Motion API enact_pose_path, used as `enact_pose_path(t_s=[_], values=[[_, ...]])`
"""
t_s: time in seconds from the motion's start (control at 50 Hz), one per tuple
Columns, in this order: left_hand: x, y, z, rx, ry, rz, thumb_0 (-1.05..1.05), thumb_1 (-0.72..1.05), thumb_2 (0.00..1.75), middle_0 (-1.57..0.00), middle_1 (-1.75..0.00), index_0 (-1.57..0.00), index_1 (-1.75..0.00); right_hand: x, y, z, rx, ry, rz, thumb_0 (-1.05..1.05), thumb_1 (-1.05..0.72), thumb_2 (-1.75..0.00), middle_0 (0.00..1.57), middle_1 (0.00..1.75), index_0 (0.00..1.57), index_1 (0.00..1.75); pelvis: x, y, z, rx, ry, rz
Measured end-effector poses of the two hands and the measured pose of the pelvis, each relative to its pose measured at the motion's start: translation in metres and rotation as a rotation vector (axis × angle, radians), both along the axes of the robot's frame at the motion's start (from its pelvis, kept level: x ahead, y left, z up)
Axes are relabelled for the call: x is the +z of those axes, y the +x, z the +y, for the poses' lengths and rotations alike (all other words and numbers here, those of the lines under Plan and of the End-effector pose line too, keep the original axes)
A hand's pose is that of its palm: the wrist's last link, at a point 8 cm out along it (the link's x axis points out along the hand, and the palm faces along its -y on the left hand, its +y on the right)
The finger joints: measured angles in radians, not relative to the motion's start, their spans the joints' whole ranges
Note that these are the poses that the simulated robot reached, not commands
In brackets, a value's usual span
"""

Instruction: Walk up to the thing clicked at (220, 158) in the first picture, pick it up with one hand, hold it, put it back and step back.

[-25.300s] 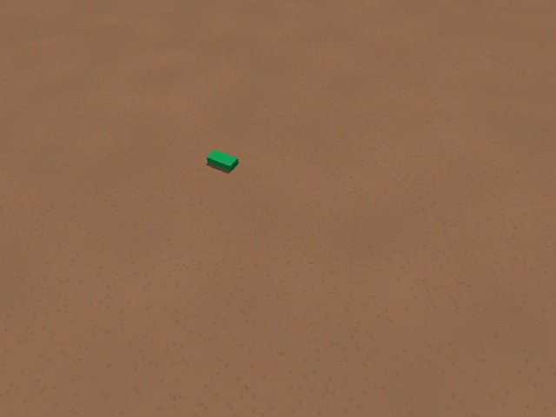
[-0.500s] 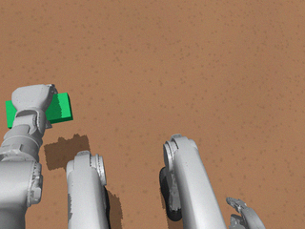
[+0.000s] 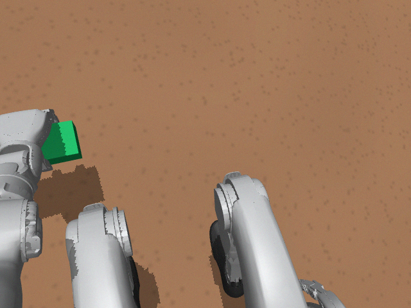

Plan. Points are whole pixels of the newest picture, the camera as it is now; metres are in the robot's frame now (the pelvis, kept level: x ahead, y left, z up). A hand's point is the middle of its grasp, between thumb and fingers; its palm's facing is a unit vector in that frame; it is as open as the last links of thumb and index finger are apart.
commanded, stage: crouch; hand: left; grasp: from above
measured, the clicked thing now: (36, 147) +0.47 +0.27 -0.19
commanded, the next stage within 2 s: lower in 0.04 s
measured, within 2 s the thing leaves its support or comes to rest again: rests again in 1.28 s
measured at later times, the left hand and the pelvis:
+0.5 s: hand (46, 152) +0.47 +0.26 -0.22, palm faces -0.47 -0.08 -0.88, open 10.3 cm; pelvis +0.01 +0.00 -0.02, yaw -2 degrees
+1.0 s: hand (54, 155) +0.47 +0.26 -0.27, palm faces -0.48 -0.12 -0.87, open 10.3 cm; pelvis +0.01 +0.01 -0.04, yaw -5 degrees
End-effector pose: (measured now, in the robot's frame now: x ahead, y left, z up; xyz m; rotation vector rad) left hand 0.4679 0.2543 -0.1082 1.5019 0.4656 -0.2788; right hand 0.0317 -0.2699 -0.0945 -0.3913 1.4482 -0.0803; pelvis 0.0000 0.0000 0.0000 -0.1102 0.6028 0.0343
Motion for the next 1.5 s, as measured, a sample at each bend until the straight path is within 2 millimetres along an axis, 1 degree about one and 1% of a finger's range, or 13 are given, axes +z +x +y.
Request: enact_pose_path(t_s=[0.24,0.38,0.56,0.7,0.82,1.0,1.12,1.24,1.5], values=[[-0.017,0.004,0.004,-0.001,-0.002,-0.004,0.0,-0.02,0.48,-0.72,-0.46,-0.71,-0.46,-0.003,0.007,0.001,0.021,-0.005,0.009,0.0,-0.9,-0.9,0.2,0.3,0.2,0.3,-0.008,0.004,0.002,-0.003,-0.014,0.008],[-0.035,0.003,0.005,-0.001,-0.012,0.027,0.0,-0.02,0.48,-0.72,-0.45,-0.72,-0.46,-0.003,0.01,0.001,0.053,-0.013,0.009,0.0,-0.9,-0.9,0.2,0.3,0.2,0.3,-0.014,0.005,0.003,-0.005,-0.023,0.001],[-0.062,0.007,0.003,-0.016,-0.022,0.014,0.0,-0.02,0.48,-0.72,-0.45,-0.72,-0.46,-0.005,0.001,0.002,0.082,-0.009,0.042,0.0,-0.91,-0.9,0.2,0.3,0.2,0.3,-0.026,0.007,0.005,-0.016,-0.039,-0.015],[-0.076,0.01,0.001,-0.001,-0.024,0.005,0.0,-0.02,0.48,-0.72,-0.45,-0.72,-0.46,-0.008,-0.008,0.008,0.085,0.017,0.082,0.0,-0.9,-0.9,0.2,0.3,0.2,0.3,-0.031,0.011,0.006,-0.023,-0.049,-0.012],[-0.088,0.012,0.001,0.012,-0.034,0.018,0.0,-0.02,0.48,-0.72,-0.45,-0.71,-0.46,-0.009,-0.01,0.012,0.104,0.037,0.098,0.0,-0.9,-0.9,0.2,0.3,0.2,0.3,-0.034,0.012,0.007,-0.029,-0.058,-0.017],[-0.105,0.012,0.006,0.029,-0.047,0.029,0.0,-0.02,0.48,-0.72,-0.45,-0.72,-0.46,-0.006,-0.014,0.01,0.135,0.036,0.119,0.0,-0.9,-0.9,0.2,0.3,0.2,0.3,-0.04,0.013,0.008,-0.038,-0.074,-0.041],[-0.112,0.01,0.008,0.024,-0.054,0.014,0.0,-0.03,0.48,-0.73,-0.45,-0.72,-0.45,-0.003,-0.016,0.011,0.147,0.036,0.142,0.0,-0.9,-0.9,0.2,0.3,0.2,0.3,-0.041,0.014,0.008,-0.042,-0.083,-0.047],[-0.118,0.011,0.007,0.015,-0.057,0.014,0.0,-0.03,0.48,-0.73,-0.45,-0.72,-0.45,-0.001,-0.013,0.012,0.174,0.041,0.134,0.0,-0.9,-0.9,0.2,0.3,0.2,0.3,-0.043,0.013,0.01,-0.046,-0.094,-0.062],[-0.123,0.013,0.005,0.026,-0.066,0.001,0.0,-0.02,0.46,-0.73,-0.44,-0.73,-0.45,0.001,-0.012,0.023,0.219,0.067,0.113,0.0,-0.91,-0.9,0.2,0.3,0.2,0.3,-0.046,0.01,0.015,-0.052,-0.118,-0.087]])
